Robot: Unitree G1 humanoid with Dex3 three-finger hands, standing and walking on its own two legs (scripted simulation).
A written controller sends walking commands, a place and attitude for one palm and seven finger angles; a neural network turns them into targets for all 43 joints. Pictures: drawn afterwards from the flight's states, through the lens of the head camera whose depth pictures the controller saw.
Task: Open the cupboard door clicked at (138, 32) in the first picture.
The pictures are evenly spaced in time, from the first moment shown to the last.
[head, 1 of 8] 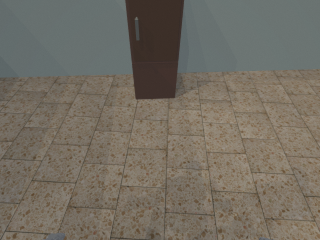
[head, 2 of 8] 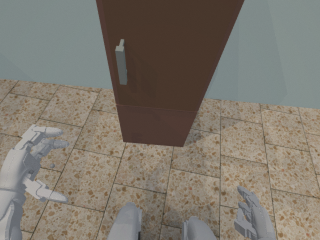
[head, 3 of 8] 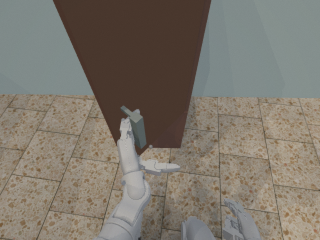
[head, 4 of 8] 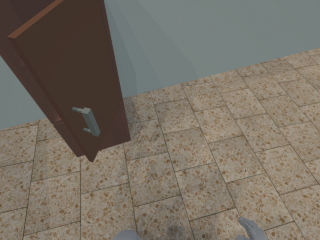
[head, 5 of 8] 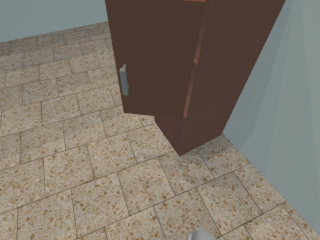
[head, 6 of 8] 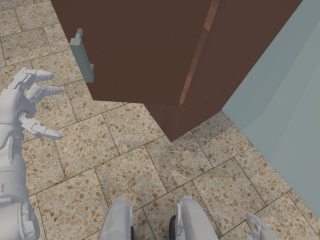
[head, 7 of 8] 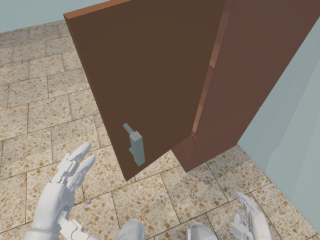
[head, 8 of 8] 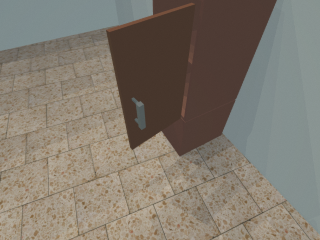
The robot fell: no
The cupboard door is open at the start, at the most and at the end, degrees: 0 101 100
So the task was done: yes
